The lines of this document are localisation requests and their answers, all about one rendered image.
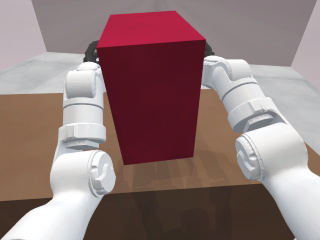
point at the left robot forearm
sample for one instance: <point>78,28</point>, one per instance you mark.
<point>83,106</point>

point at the robot right hand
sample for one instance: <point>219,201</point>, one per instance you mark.
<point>208,50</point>

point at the robot left hand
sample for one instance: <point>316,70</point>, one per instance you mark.
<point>90,55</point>

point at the left robot upper arm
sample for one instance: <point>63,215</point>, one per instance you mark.
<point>79,180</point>

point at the pedestal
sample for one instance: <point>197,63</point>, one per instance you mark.
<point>204,197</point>

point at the right robot upper arm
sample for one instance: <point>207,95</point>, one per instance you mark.
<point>275,156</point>

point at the right robot forearm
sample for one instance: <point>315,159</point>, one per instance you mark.
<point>247,107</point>

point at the carton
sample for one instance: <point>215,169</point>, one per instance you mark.
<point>152,66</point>

